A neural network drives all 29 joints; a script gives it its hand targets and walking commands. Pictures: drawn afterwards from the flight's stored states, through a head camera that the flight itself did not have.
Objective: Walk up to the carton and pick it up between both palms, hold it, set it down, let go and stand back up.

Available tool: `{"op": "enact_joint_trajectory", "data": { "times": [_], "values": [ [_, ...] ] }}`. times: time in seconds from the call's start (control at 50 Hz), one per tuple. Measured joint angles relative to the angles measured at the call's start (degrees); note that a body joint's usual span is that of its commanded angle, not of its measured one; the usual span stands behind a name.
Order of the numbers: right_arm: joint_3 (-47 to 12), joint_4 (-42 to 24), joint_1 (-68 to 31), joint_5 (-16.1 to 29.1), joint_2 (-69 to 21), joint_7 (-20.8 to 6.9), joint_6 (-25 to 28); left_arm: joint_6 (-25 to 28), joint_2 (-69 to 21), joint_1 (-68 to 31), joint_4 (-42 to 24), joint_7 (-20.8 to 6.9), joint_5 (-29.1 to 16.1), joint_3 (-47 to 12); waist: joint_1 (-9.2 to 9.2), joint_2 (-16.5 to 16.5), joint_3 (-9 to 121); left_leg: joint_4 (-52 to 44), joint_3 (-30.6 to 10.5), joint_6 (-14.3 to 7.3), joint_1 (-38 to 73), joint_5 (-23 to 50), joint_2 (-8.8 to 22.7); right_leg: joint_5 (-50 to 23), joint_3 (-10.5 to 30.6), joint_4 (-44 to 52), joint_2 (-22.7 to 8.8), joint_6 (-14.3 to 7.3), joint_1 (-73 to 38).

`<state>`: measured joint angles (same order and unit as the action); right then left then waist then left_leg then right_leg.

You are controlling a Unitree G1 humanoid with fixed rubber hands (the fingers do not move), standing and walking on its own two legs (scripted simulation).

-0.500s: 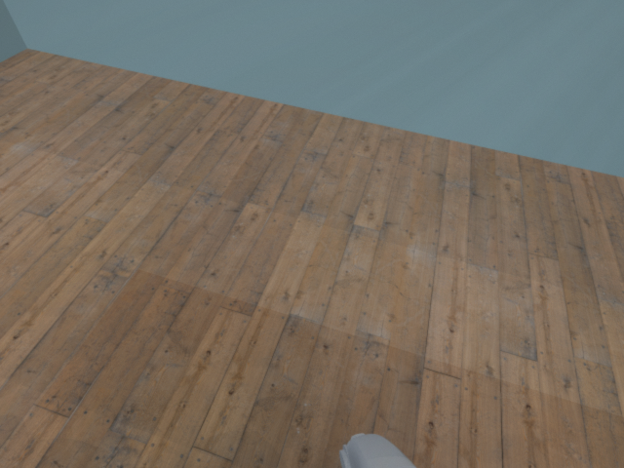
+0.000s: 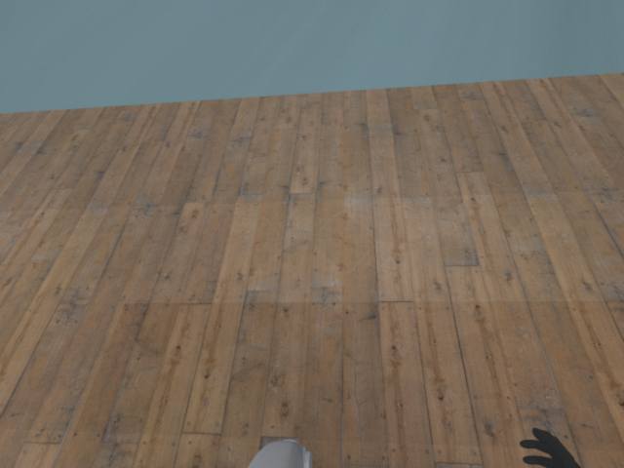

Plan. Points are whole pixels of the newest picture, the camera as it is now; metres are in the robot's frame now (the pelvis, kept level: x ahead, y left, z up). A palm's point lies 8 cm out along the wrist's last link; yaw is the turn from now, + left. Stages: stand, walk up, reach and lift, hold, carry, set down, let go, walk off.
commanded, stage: walk up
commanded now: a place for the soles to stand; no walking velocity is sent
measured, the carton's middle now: out of the picture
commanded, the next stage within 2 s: none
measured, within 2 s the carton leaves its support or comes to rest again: neither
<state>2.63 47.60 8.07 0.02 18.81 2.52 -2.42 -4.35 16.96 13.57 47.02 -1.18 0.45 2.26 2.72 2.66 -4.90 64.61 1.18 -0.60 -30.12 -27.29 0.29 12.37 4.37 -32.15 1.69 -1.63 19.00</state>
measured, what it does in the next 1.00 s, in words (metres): walks backwards, turning right: left foot, then right foot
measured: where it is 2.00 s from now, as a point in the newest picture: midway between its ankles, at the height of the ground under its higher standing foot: outside the picture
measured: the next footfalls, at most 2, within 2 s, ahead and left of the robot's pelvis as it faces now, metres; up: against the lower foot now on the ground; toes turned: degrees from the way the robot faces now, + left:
left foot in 0.22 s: -0.02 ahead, +0.05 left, +0.00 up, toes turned -7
right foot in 0.68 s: -0.20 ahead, -0.24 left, +0.00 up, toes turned -35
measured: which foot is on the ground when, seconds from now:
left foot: up 0.00-0.20, down 0.22-0.68, up 0.70-1.00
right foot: down 0.00-0.24, up 0.26-0.66, down 0.68-1.00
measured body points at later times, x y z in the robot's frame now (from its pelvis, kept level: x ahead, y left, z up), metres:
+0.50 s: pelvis -0.11 -0.04 +0.00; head -0.09 -0.02 +0.45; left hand +0.07 +0.21 -0.13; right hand -0.07 -0.34 -0.10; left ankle -0.06 +0.05 -0.73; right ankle -0.18 -0.21 -0.64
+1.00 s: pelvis -0.22 -0.11 +0.00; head -0.20 -0.15 +0.44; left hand +0.05 +0.03 -0.11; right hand -0.35 -0.38 -0.13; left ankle -0.13 -0.07 -0.71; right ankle -0.24 -0.21 -0.73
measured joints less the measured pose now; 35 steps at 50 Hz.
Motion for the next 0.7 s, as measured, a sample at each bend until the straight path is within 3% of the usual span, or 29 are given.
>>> {"op": "enact_joint_trajectory", "data": {
  "times": [0.1, 0.2, 0.24, 0.26, 0.3, 0.38, 0.46, 0.52, 0.6, 0.66, 0.7],
  "values": [
    [-0.3, -0.5, 2.5, 0.0, -0.5, -0.1, 0.5, 0.3, 2.0, -2.1, -3.0, -0.4, 0.3, 0.9, 0.04, -1.0, -0.5, -3.9, 0.2, -0.2, 2.9, 2.0, -2.2, -4.7, 1.8, 3.2, 3.7, -1.2, 2.4],
    [-0.9, -1.6, 2.9, 0.5, -1.6, 0.4, 0.9, -0.3, 2.1, -4.5, -4.6, -0.9, 0.9, 0.4, -0.7, -2.3, -0.6, -22.1, 0.6, -1.6, 11.2, 3.8, -3.5, -8.4, 3.4, 4.1, 7.3, -1.6, 5.2],
    [-1.2, -1.3, 3.3, 0.3, -3.1, 0.7, 1.1, -0.5, 2.2, -5.4, -4.4, -1.4, 0.4, -0.2, -1.32, -4.2, -0.6, -30.4, 1.4, -3.3, 14.7, 7.0, -4.0, -8.5, 4.3, 3.2, 7.9, -1.0, 6.3],
    [-1.5, -1.1, 3.7, 0.0, -4.1, 0.9, 1.2, -0.5, 2.2, -5.6, -4.1, -1.6, 0.2, -0.3, -1.57, -5.7, -0.8, -31.4, 2.2, -3.9, 15.2, 8.2, -4.3, -4.1, 5.1, 0.7, 7.8, 0.1, 7.2],
    [-2.0, -0.9, 4.8, -0.6, -4.4, 1.3, 1.4, -0.9, 1.1, -5.1, -3.9, -1.5, 1.0, -0.6, -2.23, -5.9, -0.4, -32.2, 3.2, -4.1, 15.7, 9.5, -3.1, 6.4, 2.8, -11.9, 7.9, 3.2, 11.2],
    [-1.2, 0.0, 5.4, -1.1, -4.4, 1.7, 2.6, -1.0, 0.9, -3.7, -2.8, -2.7, 2.5, -0.2, -2.08, -5.7, 0.7, -35.8, 5.8, -3.1, 17.8, 12.0, -0.3, 6.2, 1.7, -33.2, 4.5, 6.8, 15.4],
    [-0.2, -1.1, 3.5, -1.4, -4.6, 1.8, 3.4, -1.7, 2.8, -2.5, -1.5, -4.3, 2.0, 0.7, -1.04, -5.9, 1.5, -34.7, 8.7, -2.4, 16.9, 12.0, 2.4, 3.5, 2.6, -40.7, -1.7, 9.2, 14.0],
    [0.2, -2.2, 1.1, -1.9, -4.9, 1.5, 4.4, -1.8, 3.9, -2.0, -0.2, -4.8, 1.9, 1.1, -0.18, -6.1, 0.9, -33.7, 11.6, -1.2, 16.3, 12.1, 4.7, 3.8, 2.5, -35.1, -5.9, 9.9, 10.8],
    [0.2, -3.7, -0.8, -3.7, -4.3, 1.2, 4.6, -1.4, 3.8, -2.2, 0.5, -5.2, 1.1, 0.4, 0.27, -6.0, -0.7, -32.3, 15.9, 0.5, 15.7, 12.5, 7.7, 9.1, -0.9, -21.9, -10.2, 8.6, 6.2],
    [0.5, -4.2, -0.7, -4.4, -2.5, 0.8, 3.7, -0.3, 2.8, -3.2, 0.2, -5.3, 0.7, 0.1, -0.22, -4.8, -1.1, -29.3, 17.9, 1.9, 14.2, 12.1, 10.6, 11.1, -4.2, -13.3, -10.7, 6.6, 2.1],
    [0.7, -3.6, -0.3, -4.3, -0.5, 0.3, 2.7, 0.8, 1.7, -3.8, 0.4, -4.8, 0.6, 0.2, -0.61, -2.5, -1.1, -24.7, 17.5, 2.0, 12.0, 9.7, 13.4, 8.7, -5.5, -9.2, -8.8, 4.7, -0.1]
  ]
}}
